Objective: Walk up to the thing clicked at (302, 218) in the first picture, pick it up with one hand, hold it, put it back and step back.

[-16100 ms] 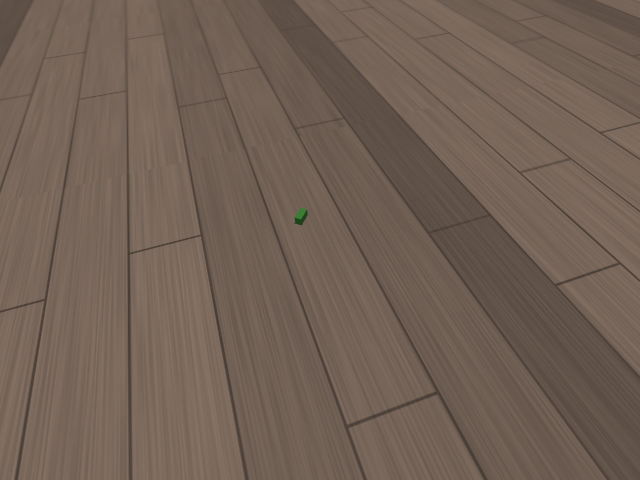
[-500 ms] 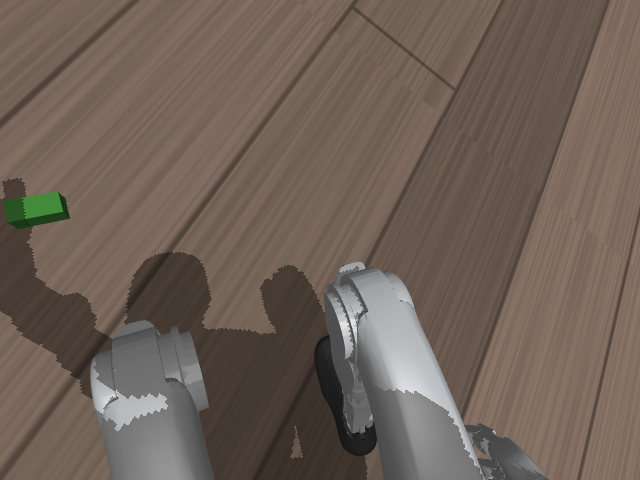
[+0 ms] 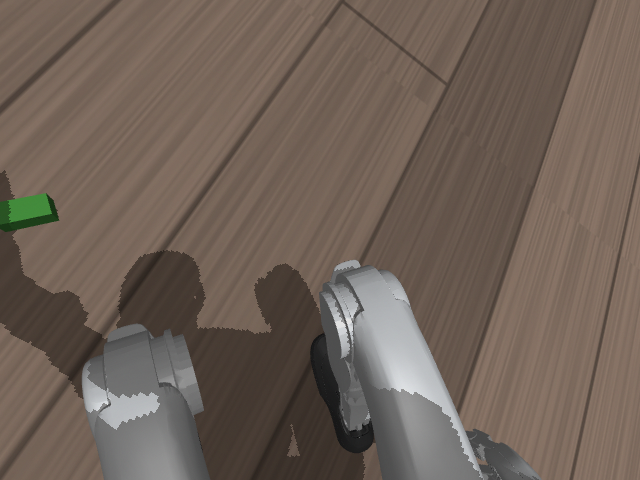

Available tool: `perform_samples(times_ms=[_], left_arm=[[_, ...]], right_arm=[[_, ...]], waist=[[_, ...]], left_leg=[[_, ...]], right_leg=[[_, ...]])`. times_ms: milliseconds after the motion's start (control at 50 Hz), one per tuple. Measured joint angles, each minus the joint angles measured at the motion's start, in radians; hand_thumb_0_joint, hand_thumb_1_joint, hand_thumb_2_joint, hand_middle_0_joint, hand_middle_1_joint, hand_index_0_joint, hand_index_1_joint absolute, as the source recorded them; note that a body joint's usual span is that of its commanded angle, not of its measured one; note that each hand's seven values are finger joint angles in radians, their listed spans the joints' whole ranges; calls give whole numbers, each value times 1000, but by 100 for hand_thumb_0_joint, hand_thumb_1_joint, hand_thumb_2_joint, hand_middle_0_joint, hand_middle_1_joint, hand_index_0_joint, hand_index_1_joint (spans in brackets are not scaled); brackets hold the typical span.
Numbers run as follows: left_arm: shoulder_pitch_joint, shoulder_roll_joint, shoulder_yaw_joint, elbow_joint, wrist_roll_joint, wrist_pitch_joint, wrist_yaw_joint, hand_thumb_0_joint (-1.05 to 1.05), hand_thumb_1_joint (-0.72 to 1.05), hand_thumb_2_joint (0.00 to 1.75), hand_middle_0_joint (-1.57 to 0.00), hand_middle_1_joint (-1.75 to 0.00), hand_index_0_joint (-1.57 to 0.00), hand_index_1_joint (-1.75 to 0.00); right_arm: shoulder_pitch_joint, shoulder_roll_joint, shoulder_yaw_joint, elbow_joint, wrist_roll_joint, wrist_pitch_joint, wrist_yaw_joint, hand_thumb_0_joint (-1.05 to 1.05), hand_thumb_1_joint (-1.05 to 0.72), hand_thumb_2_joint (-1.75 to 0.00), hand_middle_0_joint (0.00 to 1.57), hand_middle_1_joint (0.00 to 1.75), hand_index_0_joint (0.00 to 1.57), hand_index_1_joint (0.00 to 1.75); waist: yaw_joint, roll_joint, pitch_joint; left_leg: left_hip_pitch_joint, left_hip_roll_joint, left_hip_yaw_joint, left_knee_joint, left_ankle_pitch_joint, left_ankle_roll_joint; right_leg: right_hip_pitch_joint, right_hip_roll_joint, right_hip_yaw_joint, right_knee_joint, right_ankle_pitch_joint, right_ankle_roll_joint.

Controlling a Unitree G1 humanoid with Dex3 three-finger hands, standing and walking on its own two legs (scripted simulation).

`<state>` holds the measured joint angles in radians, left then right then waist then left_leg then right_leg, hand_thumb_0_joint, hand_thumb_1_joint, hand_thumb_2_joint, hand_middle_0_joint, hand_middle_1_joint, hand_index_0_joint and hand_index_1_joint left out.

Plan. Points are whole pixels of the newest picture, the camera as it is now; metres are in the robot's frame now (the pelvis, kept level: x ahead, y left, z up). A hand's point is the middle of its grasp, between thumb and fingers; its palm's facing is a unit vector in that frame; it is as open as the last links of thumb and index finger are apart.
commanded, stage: rise first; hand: left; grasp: from above
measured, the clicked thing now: (25, 212) +0.51 +0.30 -0.30
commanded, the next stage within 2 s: none
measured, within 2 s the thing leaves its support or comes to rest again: neither
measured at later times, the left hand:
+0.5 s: hand out of the picture +0.46 +0.35 -0.17, palm faces -0.42 -0.09 -0.90, open 12.3 cm
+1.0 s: hand out of the picture +0.46 +0.34 -0.17, palm faces -0.43 -0.09 -0.90, open 12.3 cm
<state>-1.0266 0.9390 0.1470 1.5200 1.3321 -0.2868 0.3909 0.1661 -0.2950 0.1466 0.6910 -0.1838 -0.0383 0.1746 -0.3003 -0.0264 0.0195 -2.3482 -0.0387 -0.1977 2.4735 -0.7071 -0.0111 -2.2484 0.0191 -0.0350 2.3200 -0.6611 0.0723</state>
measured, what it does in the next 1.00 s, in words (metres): stands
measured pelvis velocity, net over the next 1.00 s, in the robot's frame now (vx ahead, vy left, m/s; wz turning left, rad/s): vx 0.00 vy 0.00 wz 0.00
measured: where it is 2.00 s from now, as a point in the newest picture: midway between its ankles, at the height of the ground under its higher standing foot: (271, 449)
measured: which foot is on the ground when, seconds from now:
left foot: down 0.00-1.00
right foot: down 0.00-1.00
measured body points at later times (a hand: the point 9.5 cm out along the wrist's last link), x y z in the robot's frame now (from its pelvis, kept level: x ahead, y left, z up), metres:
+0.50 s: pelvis +0.00 +0.00 +0.00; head +0.25 +0.11 +0.36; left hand +0.48 +0.35 -0.12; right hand +0.04 -0.27 -0.08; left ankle +0.06 +0.12 -0.29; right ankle +0.11 -0.15 -0.28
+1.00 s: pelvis +0.00 +0.00 +0.00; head +0.24 +0.10 +0.36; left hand +0.48 +0.34 -0.12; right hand +0.04 -0.27 -0.08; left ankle +0.06 +0.12 -0.29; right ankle +0.11 -0.15 -0.28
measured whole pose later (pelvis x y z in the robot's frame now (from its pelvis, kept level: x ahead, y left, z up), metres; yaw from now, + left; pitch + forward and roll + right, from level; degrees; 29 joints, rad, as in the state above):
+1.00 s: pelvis +0.00 +0.00 +0.00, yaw +0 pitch +32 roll -12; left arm -1.03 0.93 0.14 1.50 1.33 -0.30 0.37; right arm 0.18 -0.31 0.14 0.67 -0.17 -0.04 0.18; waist -0.30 -0.02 0.02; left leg -2.35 -0.04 -0.20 2.46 -0.69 -0.01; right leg -2.25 0.01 -0.04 2.31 -0.64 0.07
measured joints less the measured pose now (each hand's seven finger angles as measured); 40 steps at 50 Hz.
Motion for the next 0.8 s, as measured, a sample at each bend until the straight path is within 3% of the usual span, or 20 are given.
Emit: perform_samples(times_ms=[520,800], left_arm=[[-10,5,-3,-12,3,2,-4,0,-22,76,-39,-70,-37,-71],[0,-6,-7,-31,-8,-1,-40,0,-21,75,-39,-70,-38,-71]], right_arm=[[7,-4,-1,-10,10,0,-5,0,-91,-90,20,30,20,30],[11,-8,-4,-22,15,-1,2,0,-91,-90,20,30,20,30]], waist=[[0,0,-4],[5,8,2]], left_leg=[[-8,-2,1,-6,12,2],[-2,-2,3,-13,16,2]], right_leg=[[-4,-3,-2,-8,10,-5],[1,-5,-1,-12,13,-6]])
